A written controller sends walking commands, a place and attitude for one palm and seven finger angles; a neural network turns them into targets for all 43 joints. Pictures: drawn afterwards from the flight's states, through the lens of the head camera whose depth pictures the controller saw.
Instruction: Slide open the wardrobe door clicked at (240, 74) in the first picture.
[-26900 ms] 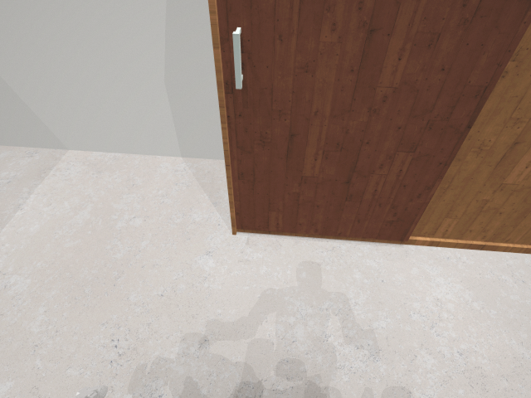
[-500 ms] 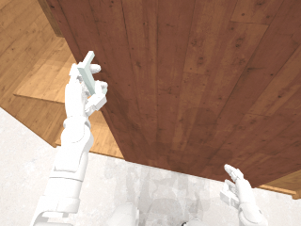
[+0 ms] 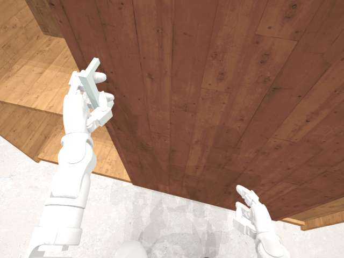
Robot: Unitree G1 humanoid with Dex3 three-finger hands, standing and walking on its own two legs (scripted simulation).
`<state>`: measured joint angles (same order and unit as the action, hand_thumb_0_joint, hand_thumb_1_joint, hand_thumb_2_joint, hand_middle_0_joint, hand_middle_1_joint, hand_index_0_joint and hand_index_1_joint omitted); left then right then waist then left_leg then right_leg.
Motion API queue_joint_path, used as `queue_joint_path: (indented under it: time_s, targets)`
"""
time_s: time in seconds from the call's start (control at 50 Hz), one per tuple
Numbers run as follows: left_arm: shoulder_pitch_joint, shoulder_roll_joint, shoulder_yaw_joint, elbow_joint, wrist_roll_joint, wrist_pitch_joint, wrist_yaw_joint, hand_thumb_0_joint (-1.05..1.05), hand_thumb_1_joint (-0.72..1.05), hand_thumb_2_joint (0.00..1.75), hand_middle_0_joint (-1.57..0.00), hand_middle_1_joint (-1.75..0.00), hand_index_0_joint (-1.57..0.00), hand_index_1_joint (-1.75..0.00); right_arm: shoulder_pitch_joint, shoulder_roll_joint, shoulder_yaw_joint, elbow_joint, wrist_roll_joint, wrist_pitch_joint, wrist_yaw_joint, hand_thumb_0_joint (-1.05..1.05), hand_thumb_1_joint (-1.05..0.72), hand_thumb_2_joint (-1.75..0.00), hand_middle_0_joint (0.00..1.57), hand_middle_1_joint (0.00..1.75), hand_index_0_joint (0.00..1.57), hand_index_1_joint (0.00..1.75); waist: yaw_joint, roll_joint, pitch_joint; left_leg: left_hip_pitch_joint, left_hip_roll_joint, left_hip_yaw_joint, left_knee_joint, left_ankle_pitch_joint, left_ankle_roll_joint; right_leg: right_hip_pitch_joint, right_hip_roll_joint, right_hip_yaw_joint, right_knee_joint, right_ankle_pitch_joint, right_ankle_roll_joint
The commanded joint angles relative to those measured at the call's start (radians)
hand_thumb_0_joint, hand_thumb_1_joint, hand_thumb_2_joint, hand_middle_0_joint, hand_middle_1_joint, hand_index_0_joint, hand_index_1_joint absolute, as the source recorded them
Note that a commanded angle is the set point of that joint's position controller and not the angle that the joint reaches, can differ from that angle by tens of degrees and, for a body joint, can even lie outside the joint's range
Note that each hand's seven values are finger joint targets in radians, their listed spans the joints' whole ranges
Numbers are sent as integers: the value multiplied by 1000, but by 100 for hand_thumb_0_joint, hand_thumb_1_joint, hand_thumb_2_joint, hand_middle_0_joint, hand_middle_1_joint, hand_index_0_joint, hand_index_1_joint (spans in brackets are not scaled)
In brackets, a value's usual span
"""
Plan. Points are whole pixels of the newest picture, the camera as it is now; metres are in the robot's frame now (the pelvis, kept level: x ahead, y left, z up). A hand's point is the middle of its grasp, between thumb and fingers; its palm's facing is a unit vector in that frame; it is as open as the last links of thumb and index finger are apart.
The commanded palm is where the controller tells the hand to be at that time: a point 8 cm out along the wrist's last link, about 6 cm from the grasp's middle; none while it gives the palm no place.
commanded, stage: step sideways, sliding the door along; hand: left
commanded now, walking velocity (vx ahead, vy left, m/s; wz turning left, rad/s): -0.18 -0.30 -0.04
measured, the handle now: (99, 93) +0.40 +0.26 +0.11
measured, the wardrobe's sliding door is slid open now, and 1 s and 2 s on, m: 0.62 0.63 0.63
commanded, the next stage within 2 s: stop walking and hold the door there in 0.26 s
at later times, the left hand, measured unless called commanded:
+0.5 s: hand (107, 111) +0.35 +0.22 +0.11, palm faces +0.32 -0.93 -0.20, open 5.8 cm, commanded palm +0.31 +0.24 +0.09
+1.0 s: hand (107, 110) +0.35 +0.22 +0.11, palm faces +0.43 -0.87 -0.23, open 5.8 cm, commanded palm +0.31 +0.26 +0.09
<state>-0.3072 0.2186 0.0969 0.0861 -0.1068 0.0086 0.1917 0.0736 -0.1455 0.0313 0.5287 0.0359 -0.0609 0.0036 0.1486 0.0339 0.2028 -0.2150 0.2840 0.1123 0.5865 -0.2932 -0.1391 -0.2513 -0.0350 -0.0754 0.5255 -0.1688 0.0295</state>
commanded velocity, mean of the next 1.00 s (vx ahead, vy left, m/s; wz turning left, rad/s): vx -0.02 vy -0.10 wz -0.02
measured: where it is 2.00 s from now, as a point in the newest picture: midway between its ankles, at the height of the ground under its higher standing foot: outside the picture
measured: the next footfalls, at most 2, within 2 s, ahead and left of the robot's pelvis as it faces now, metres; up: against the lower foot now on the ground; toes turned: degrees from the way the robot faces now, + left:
left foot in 0.20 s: +0.02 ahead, +0.08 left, +0.00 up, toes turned +10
right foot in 0.62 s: +0.04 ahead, -0.20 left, +0.00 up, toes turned -12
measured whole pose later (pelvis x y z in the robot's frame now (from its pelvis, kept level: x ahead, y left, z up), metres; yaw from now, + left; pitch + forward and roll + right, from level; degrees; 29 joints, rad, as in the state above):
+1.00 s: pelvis +0.00 -0.05 +0.01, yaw -8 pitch -3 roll -2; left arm -0.12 0.43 0.37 0.44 -0.04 -0.08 0.18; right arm 0.29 -0.29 -0.02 0.71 0.04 -0.04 -0.10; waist -0.02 0.00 -0.06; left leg -0.24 0.05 0.10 0.55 -0.26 0.04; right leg -0.28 -0.01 -0.05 0.58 -0.32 0.01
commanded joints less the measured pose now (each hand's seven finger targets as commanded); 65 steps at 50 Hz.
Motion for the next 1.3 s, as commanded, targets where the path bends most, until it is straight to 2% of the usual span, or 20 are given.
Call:
queue_joint_path:
  time_s: [0.0, 0.04, 0.08, 0.14, 0.18, 0.22, 0.34, 0.36, 0.42, 0.52, 0.56, 0.58, 0.62, 0.7, 0.82, 0.88, 0.9, 0.98, 1.06, 1.28]
  targets:
    - [-260, 85, -165, -398, 81, -150, -67, 0, 90, 90, -45, -140, -45, -140, -78, -100, -43, -95, -13, -73, -50, 0, -90, -90, 20, 30, 20, 30, -101, -261, -542, -151, -226, -12, 425, -371, 117, 278, -301, 270, -45, 1194, -155]
    - [-244, 35, -181, -460, 60, -171, -69, 0, 90, 90, -45, -140, -45, -140, -35, -119, -60, -77, -1, -68, -68, 0, -90, -90, 20, 30, 20, 30, -96, -384, -588, -275, -218, -69, 561, -410, 85, 415, -293, 325, 15, 1159, -199]
    - [-338, -5, -183, -505, 48, -188, -44, 0, 90, 90, -45, -140, -45, -140, -50, -117, -50, -47, 6, -60, -70, 0, -90, -90, 20, 30, 20, 30, -129, -297, -589, -266, -191, -73, 353, -343, 85, 452, -290, 282, 48, 1120, -231]
    - [-342, 2, -183, -503, 56, -220, -53, 0, 90, 90, -45, -140, -45, -140, -32, -161, -86, -47, -2, -11, -79, 0, -90, -90, 20, 30, 20, 30, -176, -106, -597, 113, -148, -21, -127, 211, 78, 213, -173, 135, 180, 731, -124]
    - [-305, -51, -239, -488, 51, -202, -81, 0, 90, 90, -45, -140, -45, -140, -49, -239, -120, -103, -8, 10, -59, 0, -90, -90, 20, 30, 20, 30, -137, 282, -602, 487, 314, -438, -126, 1214, 271, -293, -17, 100, 445, -400, 19]
    - [-303, -124, -280, -432, 73, -163, -105, 0, 90, 90, -45, -140, -45, -140, -97, -243, -107, -133, -1, 13, -20, 0, -90, -90, 20, 30, 20, 30, -131, 139, -535, 297, 283, -355, -183, 697, 300, -293, 18, 168, 663, -342, 16]
    - [-318, -78, -244, -428, 65, -109, -107, 0, 90, 90, -45, -140, -45, -140, -35, -242, -119, -101, -13, -3, -3, 0, -90, -90, 20, 30, 20, 30, -142, 266, -477, 407, 92, -44, -149, 954, 161, -317, 12, 19, 546, -187, 22]
    - [-83, 466, 338, -84, 88, -103, -48, 0, 90, 90, -45, -140, -45, -140, 39, -279, -148, -21, -16, 31, -25, 0, -90, -90, 20, 30, 20, 30, -134, 277, -495, 430, 81, -10, -154, 983, 159, -327, 32, -13, 520, -156, 30]
    - [-150, 205, 65, -256, 64, -102, -93, 0, 90, 90, -45, -140, -45, -140, -11, -220, -109, -94, -12, 23, -28, 0, -90, -90, 20, 30, 20, 30, -155, 331, -463, 452, 64, 3, -138, 994, 170, -292, 45, -55, 325, -154, 25]
    - [-31, 327, 183, -155, 49, -101, -73, 0, 90, 90, -45, -140, -45, -140, 7, -219, -85, -83, -1, -33, -44, 0, -90, -90, 20, 30, 20, 30, -161, 299, -422, 390, 60, 52, -108, 877, 150, -124, 59, -79, 18, -50, 4]
    - [14, 382, 245, -88, 53, -107, -65, 0, 90, 90, -45, -140, -45, -140, 8, -224, -81, -76, 4, -41, -49, 0, -90, -90, 20, 30, 20, 30, -139, 183, -429, 237, 28, 69, 2, 625, 136, 68, 31, -55, -145, 169, -6]
    - [15, 455, 292, -62, 63, -116, -54, 0, 90, 90, -45, -140, -45, -140, 31, -219, -81, -69, 3, -35, -56, 0, -90, -90, 20, 30, 20, 30, -148, 74, -473, 131, -30, 92, 108, 461, 124, 183, -68, 36, -124, 452, -44]
    - [51, 501, 357, 21, 62, -120, -43, 0, 90, 90, -45, -140, -45, -140, -16, -182, -62, -68, 1, -43, -75, 0, -90, -90, 20, 30, 20, 30, -133, -202, -484, -196, -205, -5, 355, -322, 90, 316, -307, 302, -91, 1033, -166]
    - [-11, 494, 394, 64, 52, -116, -29, 0, 90, 90, -45, -140, -45, -140, 9, -215, -68, -5, 18, -46, -93, 0, -90, -90, 20, 30, 20, 30, -136, -298, -516, -224, -204, -111, 422, -284, 98, 285, -299, 249, -85, 734, -188]
    - [-66, 475, 360, 121, 72, -135, -18, 0, 90, 90, -45, -140, -45, -140, 32, -244, -70, 38, 2, -29, -112, 0, -90, -90, 20, 30, 20, 30, -158, -39, -398, 71, -223, -46, -99, 46, 126, -47, -165, 119, -144, -45, -92]
    - [-82, 438, 306, 101, 64, -145, -13, 0, 90, 90, -45, -140, -45, -140, 16, -294, -86, 3, 12, -22, -112, 0, -90, -90, 20, 30, 20, 30, -131, 228, -279, -140, 21, -361, -402, -171, 234, -24, 19, 34, 35, -230, -18]
    - [-63, 371, 251, 146, 77, -144, -20, 0, 90, 90, -45, -140, -45, -140, 18, -257, -66, 28, 7, -25, -109, 0, -90, -90, 20, 30, 20, 30, -139, 272, -249, -215, 15, -348, -458, -316, 236, 10, 30, 50, 118, -226, -29]
    - [-61, 501, 359, 230, 91, -144, -10, 0, 90, 90, -45, -140, -45, -140, 68, -286, -84, 49, 3, -47, -111, 0, -90, -90, 20, 30, 20, 30, -130, 133, -283, -84, -70, -195, -290, 12, 192, 43, 1, 54, -78, -94, -21]
    - [-94, 451, 301, 247, 91, -142, -30, 0, 90, 90, -45, -140, -45, -140, 78, -278, -86, 53, -7, -66, -109, 0, -90, -90, 20, 30, 20, 30, -154, 90, -396, 41, -121, -108, -177, 285, 136, 65, -64, 113, -119, 174, -42]
    - [-189, 502, 317, 509, 91, -152, -33, 0, 90, 90, -45, -140, -45, -140, 105, -289, -85, 91, 7, -57, -112, 0, -90, -90, 20, 30, 20, 30, -148, 6, -293, -25, -151, -93, -251, -159, 155, -86, -49, 128, -235, -248, -39]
